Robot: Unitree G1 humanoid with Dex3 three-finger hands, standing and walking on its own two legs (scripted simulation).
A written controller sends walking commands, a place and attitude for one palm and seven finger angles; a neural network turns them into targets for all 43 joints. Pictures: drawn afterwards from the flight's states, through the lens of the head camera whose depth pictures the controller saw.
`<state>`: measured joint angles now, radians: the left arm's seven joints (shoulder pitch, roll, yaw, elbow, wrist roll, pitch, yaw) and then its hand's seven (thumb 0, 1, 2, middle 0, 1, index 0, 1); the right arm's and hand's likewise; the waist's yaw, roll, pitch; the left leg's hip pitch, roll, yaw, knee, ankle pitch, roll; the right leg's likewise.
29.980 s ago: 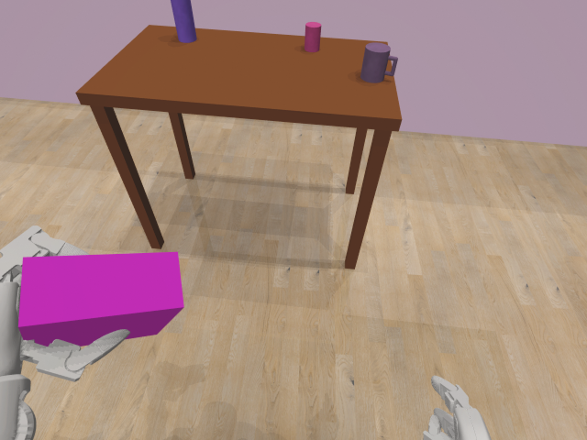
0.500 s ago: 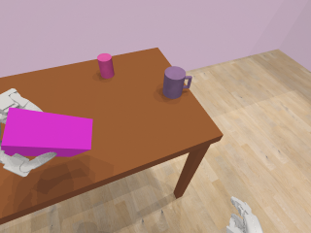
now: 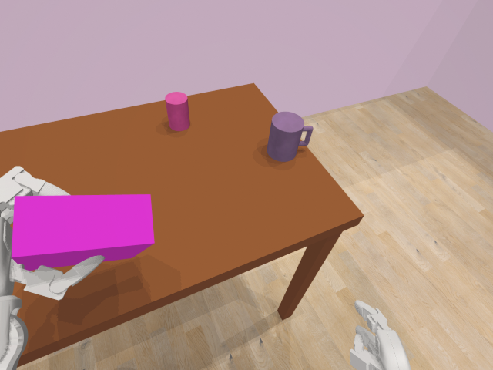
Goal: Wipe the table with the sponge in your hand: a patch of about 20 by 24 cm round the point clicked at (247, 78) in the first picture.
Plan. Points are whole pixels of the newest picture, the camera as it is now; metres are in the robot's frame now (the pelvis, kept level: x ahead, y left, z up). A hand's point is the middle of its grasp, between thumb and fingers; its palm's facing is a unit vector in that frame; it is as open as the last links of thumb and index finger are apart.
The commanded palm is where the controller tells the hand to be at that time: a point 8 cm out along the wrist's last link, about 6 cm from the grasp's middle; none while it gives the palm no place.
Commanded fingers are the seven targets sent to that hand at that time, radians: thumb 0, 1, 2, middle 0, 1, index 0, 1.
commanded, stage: come to a stop and stand still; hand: left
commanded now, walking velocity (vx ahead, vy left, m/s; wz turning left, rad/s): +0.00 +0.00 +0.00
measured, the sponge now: (105, 232) +0.24 +0.21 +0.14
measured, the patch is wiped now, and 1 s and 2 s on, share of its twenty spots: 0.00 0.00 0.00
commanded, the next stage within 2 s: look again from close up in 0.58 s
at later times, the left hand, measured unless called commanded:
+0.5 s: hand (26, 228) +0.22 +0.29 +0.16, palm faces +0.35 -0.85 -0.38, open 10.0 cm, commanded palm +0.16 +0.33 +0.18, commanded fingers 0.00 0.10 1.30 -1.20 -1.60 -1.20 -1.60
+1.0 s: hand (41, 236) +0.22 +0.27 +0.16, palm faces +0.37 -0.85 -0.38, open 10.0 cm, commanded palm +0.16 +0.30 +0.18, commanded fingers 0.00 0.10 1.30 -1.20 -1.60 -1.20 -1.60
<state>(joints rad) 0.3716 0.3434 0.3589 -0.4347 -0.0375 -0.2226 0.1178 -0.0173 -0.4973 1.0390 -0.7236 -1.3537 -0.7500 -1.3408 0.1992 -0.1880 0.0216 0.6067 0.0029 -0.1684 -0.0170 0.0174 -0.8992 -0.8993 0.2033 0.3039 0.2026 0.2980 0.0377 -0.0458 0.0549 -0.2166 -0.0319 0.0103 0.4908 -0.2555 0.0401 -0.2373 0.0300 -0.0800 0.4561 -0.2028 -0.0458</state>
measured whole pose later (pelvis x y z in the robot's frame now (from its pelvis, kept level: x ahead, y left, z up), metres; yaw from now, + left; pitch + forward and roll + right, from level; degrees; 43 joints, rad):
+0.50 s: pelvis +0.00 +0.04 +0.00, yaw +0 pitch -1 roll -1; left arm 0.42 0.38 0.35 -0.49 -0.03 -0.21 0.09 -0.02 -0.50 1.04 -0.72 -1.35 -0.75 -1.34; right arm 0.20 -0.18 0.03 0.57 0.00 -0.14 -0.01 0.02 -0.90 -0.90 0.21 0.30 0.20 0.30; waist 0.03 -0.04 0.08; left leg -0.19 -0.08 0.03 0.44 -0.23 0.09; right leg -0.20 -0.01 -0.06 0.39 -0.17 0.01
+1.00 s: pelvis +0.00 +0.02 +0.00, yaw +0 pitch -1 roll -1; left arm 0.44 0.37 0.34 -0.48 -0.04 -0.21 0.10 -0.02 -0.50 1.04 -0.72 -1.35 -0.75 -1.34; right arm 0.19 -0.20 0.02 0.57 0.00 -0.14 -0.03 0.02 -0.90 -0.90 0.20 0.30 0.20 0.30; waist 0.03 -0.02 0.06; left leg -0.20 -0.05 0.01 0.44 -0.23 0.07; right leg -0.20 0.01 -0.08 0.37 -0.16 -0.02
